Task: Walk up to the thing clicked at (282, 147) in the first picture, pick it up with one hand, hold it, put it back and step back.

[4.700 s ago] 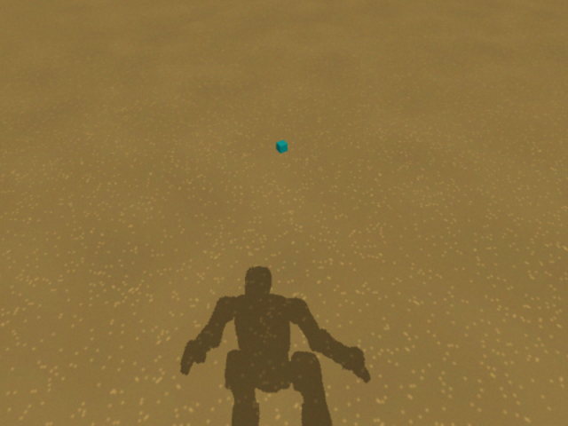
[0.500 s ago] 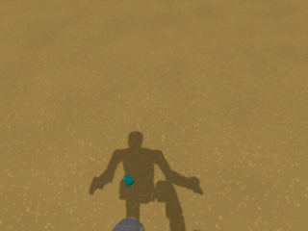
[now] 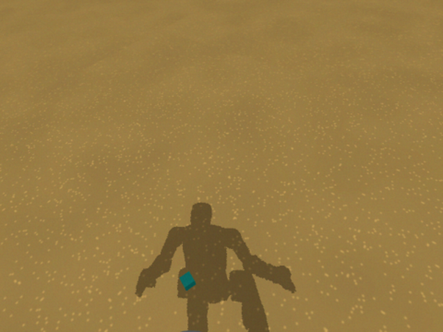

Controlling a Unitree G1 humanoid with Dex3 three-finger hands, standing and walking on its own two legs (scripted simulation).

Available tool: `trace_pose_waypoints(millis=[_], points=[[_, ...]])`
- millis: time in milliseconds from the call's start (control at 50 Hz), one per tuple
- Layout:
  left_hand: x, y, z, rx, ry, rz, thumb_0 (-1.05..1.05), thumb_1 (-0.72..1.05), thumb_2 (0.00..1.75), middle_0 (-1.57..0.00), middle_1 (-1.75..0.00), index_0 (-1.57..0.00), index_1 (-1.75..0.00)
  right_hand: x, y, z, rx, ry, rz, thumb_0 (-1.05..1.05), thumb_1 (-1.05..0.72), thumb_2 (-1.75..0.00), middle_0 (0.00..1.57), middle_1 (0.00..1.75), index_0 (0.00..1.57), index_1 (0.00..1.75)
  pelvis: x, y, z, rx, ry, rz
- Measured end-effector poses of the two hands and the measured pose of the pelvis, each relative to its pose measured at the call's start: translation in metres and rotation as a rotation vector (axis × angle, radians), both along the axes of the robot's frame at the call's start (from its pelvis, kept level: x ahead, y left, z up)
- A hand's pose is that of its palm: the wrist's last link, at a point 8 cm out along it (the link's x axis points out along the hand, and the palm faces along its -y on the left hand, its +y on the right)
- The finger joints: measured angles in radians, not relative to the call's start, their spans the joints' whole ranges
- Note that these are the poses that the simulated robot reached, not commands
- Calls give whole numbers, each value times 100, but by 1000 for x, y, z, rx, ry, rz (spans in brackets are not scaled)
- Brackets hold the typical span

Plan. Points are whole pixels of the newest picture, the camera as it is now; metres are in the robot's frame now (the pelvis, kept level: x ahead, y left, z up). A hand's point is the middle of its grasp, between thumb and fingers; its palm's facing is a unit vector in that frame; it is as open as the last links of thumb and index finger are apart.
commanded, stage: walk up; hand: left
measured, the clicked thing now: (187, 281) +0.42 +0.24 -0.74
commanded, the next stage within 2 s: stand in 1.26 s
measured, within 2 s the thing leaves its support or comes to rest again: neither
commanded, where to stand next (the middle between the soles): +0.05 +0.00 m, yaw +1 degrees
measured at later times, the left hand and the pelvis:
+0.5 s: hand out of the picture +0.11 +0.26 -0.14, palm faces -0.01 -0.94 -0.34, open 7.3 cm; pelvis +0.02 +0.01 +0.01, yaw +0 degrees
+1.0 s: hand out of the picture +0.11 +0.26 -0.14, palm faces +0.02 -0.94 -0.33, open 7.3 cm; pelvis +0.04 +0.01 +0.01, yaw +1 degrees
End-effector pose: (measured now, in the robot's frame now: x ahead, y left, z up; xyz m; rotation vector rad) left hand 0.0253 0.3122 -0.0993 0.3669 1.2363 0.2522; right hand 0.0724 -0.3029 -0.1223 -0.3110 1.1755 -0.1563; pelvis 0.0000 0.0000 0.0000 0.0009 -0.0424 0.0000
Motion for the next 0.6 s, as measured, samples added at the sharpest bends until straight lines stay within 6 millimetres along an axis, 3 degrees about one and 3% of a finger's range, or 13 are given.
trace_pose_waypoints(millis=[120,320,440,600], points=[[34,-1,-8,-41,-51,-4,0,90,90,-20,-30,-21,-30,6,12,3,0,5,-1,1,-91,-90,20,30,20,30,5,6,0,6,-6,4],[77,-9,-11,-85,-107,-37,0,90,90,-20,-30,-21,-30,26,12,21,-28,-25,-13,1,-91,-90,20,30,21,30,18,8,7,-8,-8,6],[82,-6,-8,-81,-94,-33,0,90,90,-20,-30,-21,-30,33,10,25,-38,-26,-20,1,-91,-90,20,30,20,30,19,9,10,-9,-8,6],[73,0,-5,-64,-38,-9,0,91,90,-20,-30,-21,-30,34,12,21,-27,12,-19,1,-91,-90,20,30,20,30,25,10,13,-8,-1,12]])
